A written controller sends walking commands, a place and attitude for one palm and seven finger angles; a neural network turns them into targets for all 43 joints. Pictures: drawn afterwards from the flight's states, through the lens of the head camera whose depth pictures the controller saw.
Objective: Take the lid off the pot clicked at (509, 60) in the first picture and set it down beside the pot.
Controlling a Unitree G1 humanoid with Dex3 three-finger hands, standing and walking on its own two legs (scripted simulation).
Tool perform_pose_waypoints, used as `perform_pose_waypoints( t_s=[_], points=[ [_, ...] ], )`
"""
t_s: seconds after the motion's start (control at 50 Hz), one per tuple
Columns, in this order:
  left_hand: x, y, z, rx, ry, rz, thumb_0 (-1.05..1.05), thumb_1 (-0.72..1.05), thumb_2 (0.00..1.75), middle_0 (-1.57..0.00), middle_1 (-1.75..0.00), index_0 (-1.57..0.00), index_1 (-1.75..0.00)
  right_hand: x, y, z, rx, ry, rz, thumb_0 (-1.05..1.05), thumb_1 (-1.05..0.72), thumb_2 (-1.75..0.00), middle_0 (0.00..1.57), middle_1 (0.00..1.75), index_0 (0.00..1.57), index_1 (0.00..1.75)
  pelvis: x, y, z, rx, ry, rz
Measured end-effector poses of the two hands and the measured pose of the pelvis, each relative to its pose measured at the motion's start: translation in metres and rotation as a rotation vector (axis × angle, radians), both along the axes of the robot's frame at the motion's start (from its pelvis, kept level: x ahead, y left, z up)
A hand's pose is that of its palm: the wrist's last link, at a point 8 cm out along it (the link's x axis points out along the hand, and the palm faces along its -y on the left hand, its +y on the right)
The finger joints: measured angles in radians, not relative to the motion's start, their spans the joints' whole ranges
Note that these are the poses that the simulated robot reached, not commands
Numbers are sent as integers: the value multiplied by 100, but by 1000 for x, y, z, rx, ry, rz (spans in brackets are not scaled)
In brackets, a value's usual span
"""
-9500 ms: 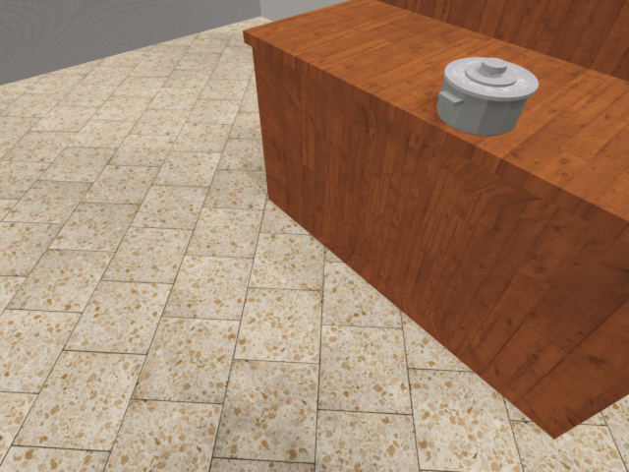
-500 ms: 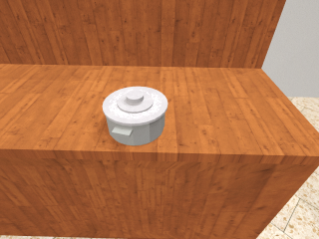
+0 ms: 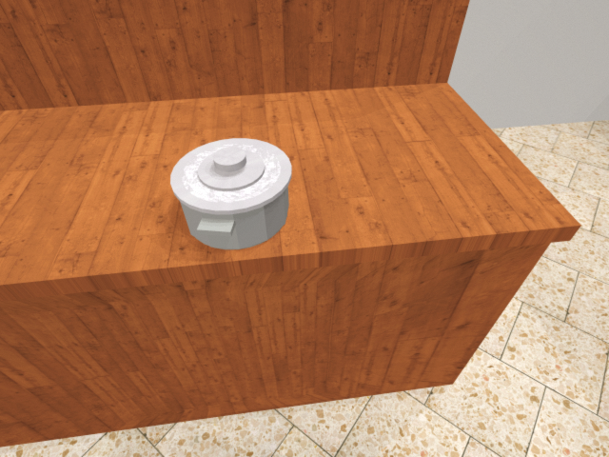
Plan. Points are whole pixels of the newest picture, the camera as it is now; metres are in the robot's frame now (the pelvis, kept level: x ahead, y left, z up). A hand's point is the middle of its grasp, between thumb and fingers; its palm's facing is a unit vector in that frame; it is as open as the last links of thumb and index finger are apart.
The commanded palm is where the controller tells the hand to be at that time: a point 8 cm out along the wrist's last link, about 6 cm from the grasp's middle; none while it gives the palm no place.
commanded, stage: come to a stop and stand still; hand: left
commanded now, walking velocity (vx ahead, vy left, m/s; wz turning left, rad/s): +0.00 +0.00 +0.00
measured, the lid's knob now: (229, 159) +0.54 +0.12 +0.13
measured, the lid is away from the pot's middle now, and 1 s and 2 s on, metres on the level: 0.00 0.00 0.00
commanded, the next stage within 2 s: look again from close up in 0.26 s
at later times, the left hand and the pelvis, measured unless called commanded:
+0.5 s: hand out of the picture +0.01 +0.15 -0.16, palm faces +0.05 -0.97 -0.22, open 7.3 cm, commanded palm none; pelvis +0.02 -0.01 +0.00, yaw +0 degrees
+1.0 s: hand out of the picture +0.03 +0.13 -0.16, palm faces +0.05 -0.98 -0.21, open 7.3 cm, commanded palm none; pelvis +0.03 -0.04 +0.01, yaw +1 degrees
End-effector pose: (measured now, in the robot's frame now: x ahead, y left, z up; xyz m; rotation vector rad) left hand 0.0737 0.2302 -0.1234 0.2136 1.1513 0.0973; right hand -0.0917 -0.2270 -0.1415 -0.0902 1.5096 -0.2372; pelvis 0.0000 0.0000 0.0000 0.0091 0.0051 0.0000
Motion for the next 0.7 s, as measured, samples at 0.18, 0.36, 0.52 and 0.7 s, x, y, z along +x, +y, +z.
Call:
perform_pose_waypoints(
  t_s=[0.18,0.36,0.52,0.7],
  points=[
    [-26,-15,-12,16,94,18,0,92,90,-20,-30,-20,-30,28,6,-13,43,-73,-32,0,-91,-90,20,30,20,30,0,-9,-5,-19,-14,-28],
    [-48,-17,-8,6,141,101,1,93,90,-20,-30,-20,-30,77,26,-12,103,-117,50,0,-91,-90,20,30,20,30,11,-10,1,-1,-23,-5],
    [-74,-32,-6,-4,233,139,1,92,90,-20,-29,-20,-30,99,7,-12,78,-103,80,2,-93,-90,20,30,20,30,19,-16,4,5,-22,1],
    [-75,-51,-9,-32,270,142,1,91,90,-20,-29,-20,-30,114,-11,-8,53,-98,97,1,-92,-90,20,30,20,30,25,-26,6,7,-18,5]
  ],
)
